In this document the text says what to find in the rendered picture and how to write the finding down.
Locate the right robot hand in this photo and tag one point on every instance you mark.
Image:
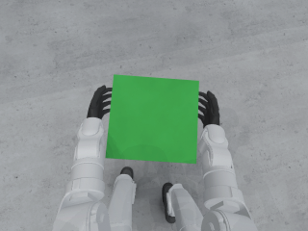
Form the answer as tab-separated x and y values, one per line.
211	110

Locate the robot right thigh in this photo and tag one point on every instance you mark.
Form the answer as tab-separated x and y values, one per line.
187	215

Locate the right robot forearm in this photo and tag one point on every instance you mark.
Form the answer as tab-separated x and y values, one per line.
221	189

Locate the robot left upper arm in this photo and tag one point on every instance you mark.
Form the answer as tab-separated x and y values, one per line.
87	216

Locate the robot right upper arm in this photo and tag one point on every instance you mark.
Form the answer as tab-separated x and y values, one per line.
219	220

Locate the carton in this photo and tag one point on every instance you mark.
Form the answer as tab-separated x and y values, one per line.
153	119

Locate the left robot shin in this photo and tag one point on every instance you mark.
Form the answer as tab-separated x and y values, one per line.
124	176

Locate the left robot hand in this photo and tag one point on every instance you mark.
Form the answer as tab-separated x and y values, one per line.
97	105

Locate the left robot forearm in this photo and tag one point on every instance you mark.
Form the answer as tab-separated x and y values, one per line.
86	176

